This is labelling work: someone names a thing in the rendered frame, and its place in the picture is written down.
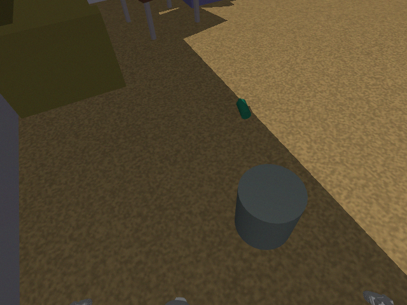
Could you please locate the right robot hand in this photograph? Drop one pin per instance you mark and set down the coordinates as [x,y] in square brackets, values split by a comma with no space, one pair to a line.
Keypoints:
[377,299]

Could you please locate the sofa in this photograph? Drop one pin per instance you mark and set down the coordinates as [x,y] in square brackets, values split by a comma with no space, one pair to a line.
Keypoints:
[54,53]

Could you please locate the coffee table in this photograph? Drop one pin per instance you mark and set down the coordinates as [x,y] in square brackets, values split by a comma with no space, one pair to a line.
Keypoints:
[149,15]

